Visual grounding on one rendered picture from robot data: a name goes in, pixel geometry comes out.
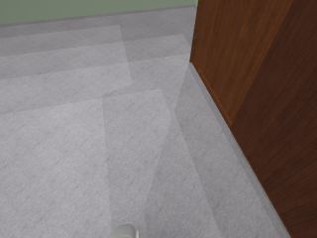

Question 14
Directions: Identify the wardrobe door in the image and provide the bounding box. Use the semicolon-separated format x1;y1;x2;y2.
194;0;293;122
230;0;317;238

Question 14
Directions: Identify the robot left thigh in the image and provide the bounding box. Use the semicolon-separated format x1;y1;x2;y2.
108;224;140;238

